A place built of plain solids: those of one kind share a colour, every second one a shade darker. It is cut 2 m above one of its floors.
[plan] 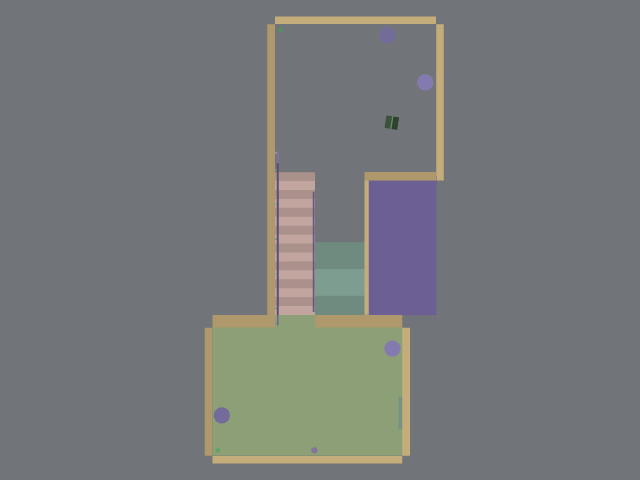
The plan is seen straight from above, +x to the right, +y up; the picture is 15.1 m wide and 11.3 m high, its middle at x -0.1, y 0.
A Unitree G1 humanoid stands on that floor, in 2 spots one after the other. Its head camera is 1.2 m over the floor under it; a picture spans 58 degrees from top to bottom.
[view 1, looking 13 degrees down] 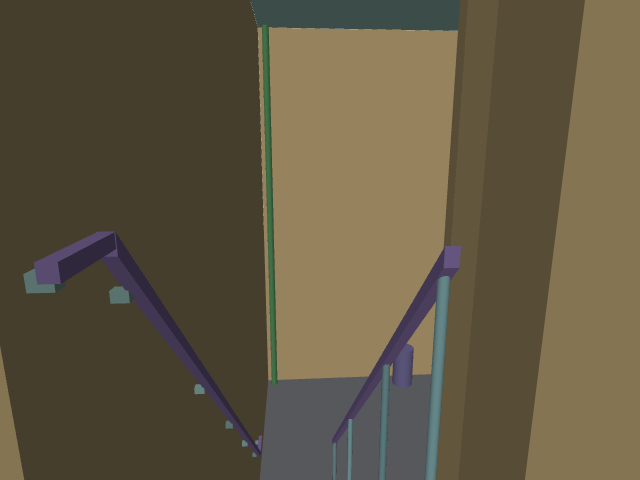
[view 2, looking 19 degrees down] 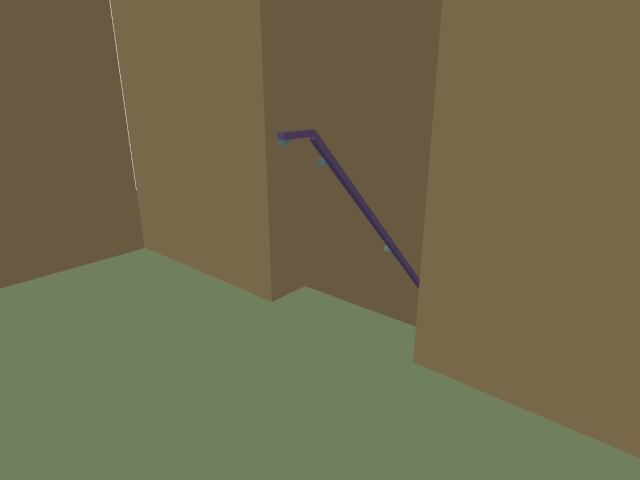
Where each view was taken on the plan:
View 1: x -0.67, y -2.76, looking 86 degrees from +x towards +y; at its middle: wall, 8.07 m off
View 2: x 0.56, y -3.67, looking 130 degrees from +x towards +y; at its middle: wall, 2.84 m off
